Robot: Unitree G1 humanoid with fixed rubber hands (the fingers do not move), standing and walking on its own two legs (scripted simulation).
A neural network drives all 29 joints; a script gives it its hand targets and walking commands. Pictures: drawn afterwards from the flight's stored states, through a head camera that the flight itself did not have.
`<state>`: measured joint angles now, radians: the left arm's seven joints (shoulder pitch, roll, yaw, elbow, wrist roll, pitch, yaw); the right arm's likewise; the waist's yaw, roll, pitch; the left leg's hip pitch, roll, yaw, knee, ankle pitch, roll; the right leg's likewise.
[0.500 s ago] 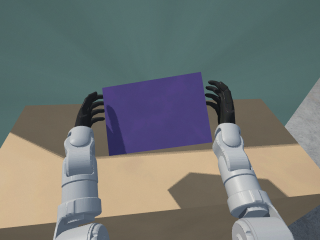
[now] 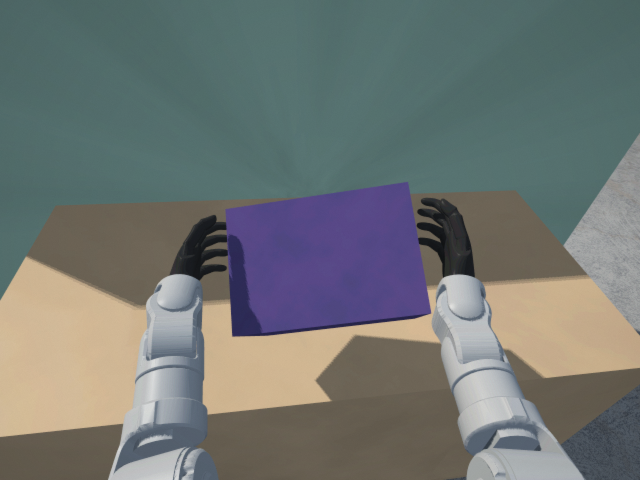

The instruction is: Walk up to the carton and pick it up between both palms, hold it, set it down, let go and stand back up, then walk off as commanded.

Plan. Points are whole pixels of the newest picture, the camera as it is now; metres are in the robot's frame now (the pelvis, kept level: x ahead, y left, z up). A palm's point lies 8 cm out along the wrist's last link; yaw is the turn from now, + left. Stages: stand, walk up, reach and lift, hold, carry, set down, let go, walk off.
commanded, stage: set down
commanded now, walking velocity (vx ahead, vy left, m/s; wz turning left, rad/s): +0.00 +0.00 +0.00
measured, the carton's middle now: (328, 268) +0.42 -0.02 +0.05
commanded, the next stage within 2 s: none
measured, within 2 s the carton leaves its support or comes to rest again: neither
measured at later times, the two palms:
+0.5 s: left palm (189, 238) +0.45 +0.18 +0.09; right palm (424, 246) +0.41 -0.15 +0.11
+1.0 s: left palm (198, 290) +0.41 +0.17 +0.02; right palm (427, 309) +0.35 -0.16 +0.04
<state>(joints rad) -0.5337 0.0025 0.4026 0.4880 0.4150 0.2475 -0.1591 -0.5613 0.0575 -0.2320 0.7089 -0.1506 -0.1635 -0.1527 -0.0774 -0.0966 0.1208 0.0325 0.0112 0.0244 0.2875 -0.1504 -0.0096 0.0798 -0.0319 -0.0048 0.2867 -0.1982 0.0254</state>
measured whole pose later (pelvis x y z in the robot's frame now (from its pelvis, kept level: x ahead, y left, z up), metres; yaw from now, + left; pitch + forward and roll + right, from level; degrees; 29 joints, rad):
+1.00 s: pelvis +0.02 +0.00 +0.00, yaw -1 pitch +0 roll +0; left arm -0.59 0.06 0.47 0.82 0.37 -0.06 -0.10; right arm -0.50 0.12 -0.28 0.94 -0.17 -0.42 -0.24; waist -0.08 -0.09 0.09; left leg -0.13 0.02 0.04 0.29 -0.15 0.00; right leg -0.08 -0.03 -0.01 0.25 -0.18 0.04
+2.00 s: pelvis +0.04 +0.01 +0.00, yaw -1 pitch +12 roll -1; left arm -0.82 0.14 0.53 1.12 0.38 -0.34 -0.12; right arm -0.57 0.16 -0.48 1.08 -0.31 -0.64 -0.26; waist -0.07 -0.06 -0.02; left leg -0.38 0.03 0.04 0.39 -0.21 -0.01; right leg -0.28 -0.01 -0.01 0.25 -0.18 0.04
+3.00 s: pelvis +0.03 +0.02 -0.01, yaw -2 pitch +19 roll -3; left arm -0.86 0.15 0.55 1.17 0.38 -0.45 -0.10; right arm -0.63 0.16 -0.58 1.13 -0.35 -0.70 -0.23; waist -0.07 -0.06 -0.09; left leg -0.60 0.06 0.04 0.49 -0.23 0.00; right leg -0.47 0.00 -0.01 0.31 -0.17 0.04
